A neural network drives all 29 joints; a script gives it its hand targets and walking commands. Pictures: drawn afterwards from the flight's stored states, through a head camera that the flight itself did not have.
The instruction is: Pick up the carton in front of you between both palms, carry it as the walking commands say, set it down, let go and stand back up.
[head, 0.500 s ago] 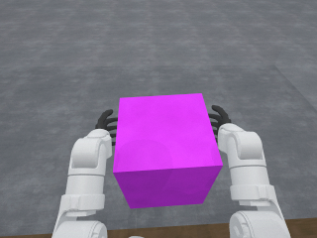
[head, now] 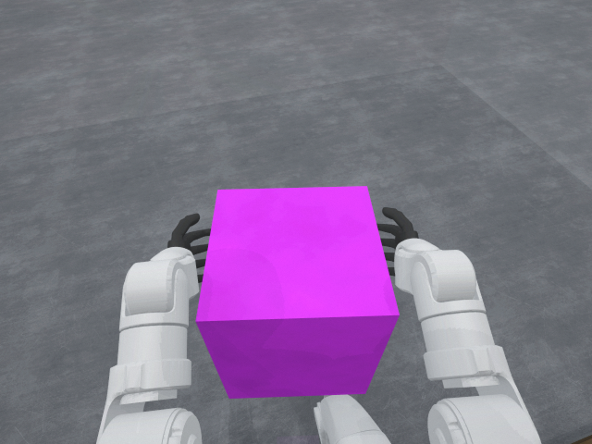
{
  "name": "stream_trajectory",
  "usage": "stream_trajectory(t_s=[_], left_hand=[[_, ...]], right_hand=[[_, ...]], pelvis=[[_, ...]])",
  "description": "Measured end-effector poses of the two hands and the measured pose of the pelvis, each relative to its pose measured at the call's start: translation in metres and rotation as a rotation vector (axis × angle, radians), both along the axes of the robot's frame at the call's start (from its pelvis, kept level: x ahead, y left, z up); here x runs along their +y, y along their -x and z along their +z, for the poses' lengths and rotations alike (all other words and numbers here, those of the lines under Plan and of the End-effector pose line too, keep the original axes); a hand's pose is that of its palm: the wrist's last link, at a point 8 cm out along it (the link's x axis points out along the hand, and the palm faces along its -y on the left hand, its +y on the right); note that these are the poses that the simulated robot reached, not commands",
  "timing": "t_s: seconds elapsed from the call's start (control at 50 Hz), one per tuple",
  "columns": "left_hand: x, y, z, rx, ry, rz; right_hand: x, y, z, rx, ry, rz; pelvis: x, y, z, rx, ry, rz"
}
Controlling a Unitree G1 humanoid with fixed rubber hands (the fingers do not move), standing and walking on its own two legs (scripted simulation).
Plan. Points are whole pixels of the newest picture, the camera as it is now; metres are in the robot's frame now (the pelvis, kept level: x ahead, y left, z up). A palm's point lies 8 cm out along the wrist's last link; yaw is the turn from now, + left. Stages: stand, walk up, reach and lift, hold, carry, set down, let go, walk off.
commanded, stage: carry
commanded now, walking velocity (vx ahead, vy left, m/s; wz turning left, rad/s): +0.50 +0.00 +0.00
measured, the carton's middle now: (295, 296) +0.32 -0.05 +0.00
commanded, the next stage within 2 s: none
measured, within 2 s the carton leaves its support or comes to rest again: neither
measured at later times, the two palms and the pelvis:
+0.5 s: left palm (170, 165) +0.74 +0.16 -0.06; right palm (297, 143) +0.77 -0.14 -0.07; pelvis +0.42 -0.02 -0.11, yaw +0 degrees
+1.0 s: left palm (189, 73) +1.04 +0.10 +0.00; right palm (298, 63) +1.03 -0.20 +0.00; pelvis +0.76 -0.04 -0.10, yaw -2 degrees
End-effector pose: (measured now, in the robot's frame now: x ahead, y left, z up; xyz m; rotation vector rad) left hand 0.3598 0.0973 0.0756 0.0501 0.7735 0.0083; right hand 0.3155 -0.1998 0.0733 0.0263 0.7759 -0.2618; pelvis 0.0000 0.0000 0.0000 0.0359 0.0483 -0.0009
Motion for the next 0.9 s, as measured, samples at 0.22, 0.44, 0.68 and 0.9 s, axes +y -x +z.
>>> stream_trajectory(t_s=[0.22, 0.44, 0.68, 0.9], left_hand=[[0.0, -0.208, -0.086, -0.124, -0.012, 0.086], [0.058, -0.326, -0.145, 0.013, 0.011, 0.282], [0.037, -0.541, -0.101, -0.055, 0.034, 0.069], [0.015, -0.636, -0.073, -0.1, 0.068, 0.101]], right_hand=[[-0.003, -0.248, -0.077, -0.122, 0.005, 0.105], [0.057, -0.405, -0.148, 0.011, -0.067, 0.199], [0.036, -0.558, -0.098, -0.064, -0.019, 0.039], [0.014, -0.659, -0.06, -0.114, -0.043, 0.001]], pelvis=[[-0.033, -0.209, -0.109, 0.03, 0.037, -0.016], [-0.035, -0.367, -0.111, 0.062, 0.048, 0.001], [0.003, -0.549, -0.089, 0.072, 0.067, -0.041], [-0.015, -0.689, -0.077, 0.05, 0.083, -0.045]])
